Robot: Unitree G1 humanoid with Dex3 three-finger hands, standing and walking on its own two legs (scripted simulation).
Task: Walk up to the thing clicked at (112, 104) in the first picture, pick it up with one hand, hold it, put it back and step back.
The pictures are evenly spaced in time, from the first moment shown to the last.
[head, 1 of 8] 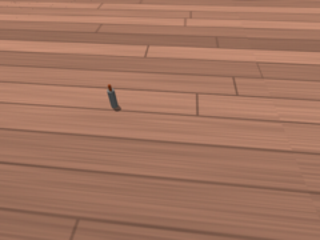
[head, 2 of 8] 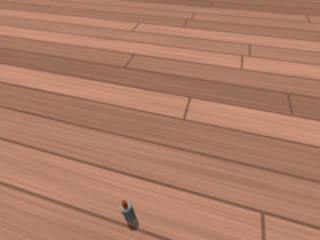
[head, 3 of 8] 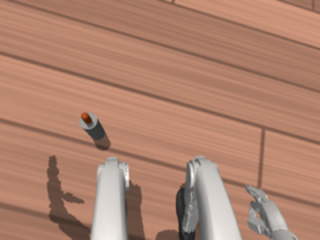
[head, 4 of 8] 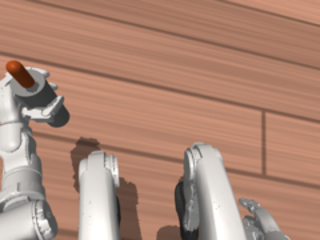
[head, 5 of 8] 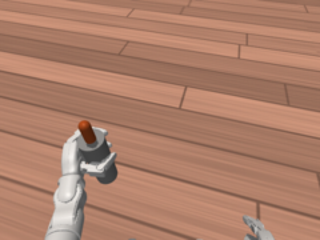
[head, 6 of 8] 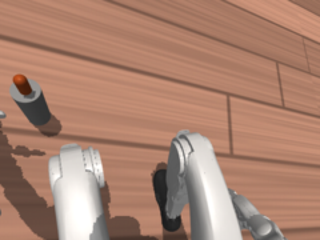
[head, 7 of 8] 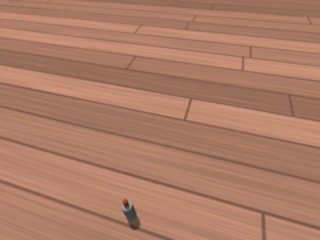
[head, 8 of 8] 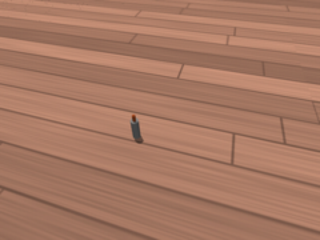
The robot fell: no
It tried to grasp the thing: yes
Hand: left
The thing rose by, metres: 0.65
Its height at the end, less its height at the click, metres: +0.00
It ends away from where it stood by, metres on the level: 0.00
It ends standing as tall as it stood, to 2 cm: yes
